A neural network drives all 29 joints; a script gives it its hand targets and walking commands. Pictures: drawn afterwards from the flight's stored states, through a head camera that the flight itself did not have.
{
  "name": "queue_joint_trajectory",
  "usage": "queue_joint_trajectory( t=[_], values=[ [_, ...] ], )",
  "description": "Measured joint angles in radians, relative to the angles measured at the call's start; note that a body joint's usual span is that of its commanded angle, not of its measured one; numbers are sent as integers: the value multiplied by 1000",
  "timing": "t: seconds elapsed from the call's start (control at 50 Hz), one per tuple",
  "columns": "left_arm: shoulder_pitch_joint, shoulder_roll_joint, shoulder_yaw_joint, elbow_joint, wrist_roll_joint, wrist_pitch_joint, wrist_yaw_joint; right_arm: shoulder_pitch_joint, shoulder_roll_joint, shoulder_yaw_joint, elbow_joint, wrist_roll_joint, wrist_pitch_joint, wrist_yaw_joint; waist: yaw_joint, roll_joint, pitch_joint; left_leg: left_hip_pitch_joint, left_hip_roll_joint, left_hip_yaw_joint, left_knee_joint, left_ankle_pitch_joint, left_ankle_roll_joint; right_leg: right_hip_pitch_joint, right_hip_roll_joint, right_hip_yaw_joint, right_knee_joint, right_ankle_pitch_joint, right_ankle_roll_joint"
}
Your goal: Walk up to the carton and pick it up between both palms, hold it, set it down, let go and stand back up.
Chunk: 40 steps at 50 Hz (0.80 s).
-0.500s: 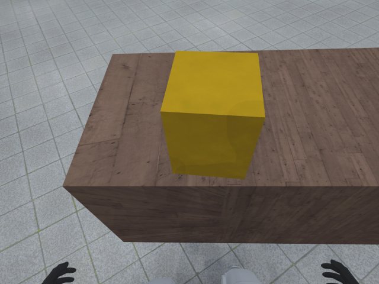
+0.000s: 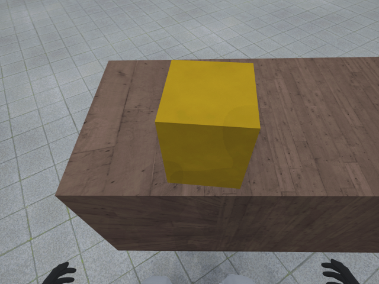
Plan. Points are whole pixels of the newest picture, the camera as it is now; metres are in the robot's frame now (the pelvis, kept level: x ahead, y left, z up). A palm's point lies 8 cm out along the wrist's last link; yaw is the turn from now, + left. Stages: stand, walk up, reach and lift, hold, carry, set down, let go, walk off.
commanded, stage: walk up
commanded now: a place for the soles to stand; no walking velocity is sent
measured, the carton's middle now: (207, 127) +0.48 -0.02 +0.02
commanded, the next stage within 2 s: reach and lift in 0.26 s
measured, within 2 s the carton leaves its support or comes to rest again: neither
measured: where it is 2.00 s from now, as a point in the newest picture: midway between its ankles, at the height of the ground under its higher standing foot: outside the picture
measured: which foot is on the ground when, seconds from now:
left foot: down 0.00-1.00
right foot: down 0.00-1.00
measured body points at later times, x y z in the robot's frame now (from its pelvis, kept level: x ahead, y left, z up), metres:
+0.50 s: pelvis -0.01 -0.01 +0.00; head +0.03 -0.02 +0.45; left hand +0.16 +0.29 -0.07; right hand +0.14 -0.32 -0.09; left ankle +0.01 +0.13 -0.71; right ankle +0.02 -0.11 -0.71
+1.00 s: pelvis -0.03 +0.02 +0.02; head -0.05 +0.03 +0.46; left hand +0.17 +0.29 -0.04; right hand +0.13 -0.27 -0.04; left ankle +0.01 +0.13 -0.71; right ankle +0.02 -0.11 -0.71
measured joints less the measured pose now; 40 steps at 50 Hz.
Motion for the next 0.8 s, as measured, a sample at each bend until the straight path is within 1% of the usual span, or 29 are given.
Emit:
queue_joint_trajectory(
  t=[0.02, 0.28, 0.3, 0.32, 0.36, 0.4, 0.44, 0.5, 0.54, 0.64, 0.74, 0.8],
  values=[
    [0, 0, 0, 0, 0, 0, 0, 0, 0, 0, 0, 0, 0, 0, 0, 0, 0, 0, 0, 0, -3, 18, 0, -1, 0, 0, 3, -3, 1],
    [-1, 0, 0, 0, 0, 0, 0, -10, 0, 0, 0, 0, -2, 0, 0, -1, 0, 0, 0, 0, -3, 13, -2, -2, 0, 0, 3, 1, 1],
    [-5, -1, 0, -11, 0, 36, 9, -28, 1, -5, 53, 0, -49, 8, 0, -1, 0, -1, 2, 0, -3, 14, -10, -3, 1, 0, 3, 1, 1],
    [-16, -3, 0, -27, 0, 94, 23, -59, 2, -14, 129, 0, -97, 21, 0, -1, 0, -2, 2, 0, -3, 15, -17, -6, 1, 0, 4, 1, 1],
    [-43, -10, 0, -63, 0, 191, 48, -117, 2, -28, 250, 0, -149, 47, 0, -1, 0, -9, 3, 0, -3, 18, -21, -13, 1, 0, 6, 4, 1],
    [-66, -18, 0, -107, 0, 246, 57, -146, 2, -38, 295, 0, -181, 62, 0, -1, 0, -14, 3, 1, -3, 20, -21, -20, 1, 0, 9, 5, 1],
    [-81, -27, 0, -161, 0, 270, 57, -157, 2, -44, 296, 0, -217, 64, 0, -1, 0, -14, 7, 1, -3, 20, -24, -20, 5, 0, 9, 5, 1],
    [-96, -40, 0, -231, 0, 273, 55, -167, 2, -46, 297, 0, -259, 65, 0, -1, -1, -7, 15, 1, -3, 19, -27, -15, 13, 0, 7, 7, 1],
    [-102, -47, 0, -251, 0, 274, 47, -168, 3, -46, 297, 0, -270, 63, 0, -1, -1, 5, 23, 2, -5, 17, -27, -1, 21, 0, 0, 9, 1],
    [-103, -58, 0, -253, 0, 270, 27, -147, 14, -46, 297, 0, -283, 47, 0, -8, -1, 65, 32, 2, -43, 28, -27, 59, 29, 0, -42, 24, 1],
    [-103, -59, 0, -253, 0, 246, 26, -121, 33, -46, 295, 0, -287, 42, 0, -10, -1, 108, 32, 2, -84, 52, -27, 107, 29, 0, -92, 53, 3],
    [-103, -59, 0, -253, 0, 226, 26, -99, 53, -46, 268, 0, -287, 42, 0, -10, -1, 125, 33, 2, -103, 68, -27, 130, 29, 0, -124, 74, 8]
  ],
)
